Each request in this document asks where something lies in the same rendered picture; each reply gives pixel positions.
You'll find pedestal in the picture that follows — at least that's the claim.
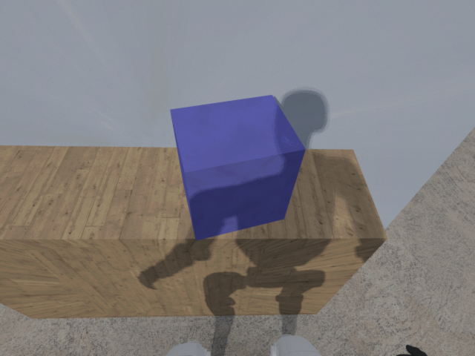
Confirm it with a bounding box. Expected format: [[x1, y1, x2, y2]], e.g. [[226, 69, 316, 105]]
[[0, 145, 387, 319]]

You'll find robot right thigh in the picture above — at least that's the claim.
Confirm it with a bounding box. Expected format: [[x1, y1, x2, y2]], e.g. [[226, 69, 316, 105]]
[[270, 335, 321, 356]]

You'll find carton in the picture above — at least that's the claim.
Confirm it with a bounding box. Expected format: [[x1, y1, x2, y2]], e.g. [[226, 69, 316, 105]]
[[170, 95, 306, 241]]

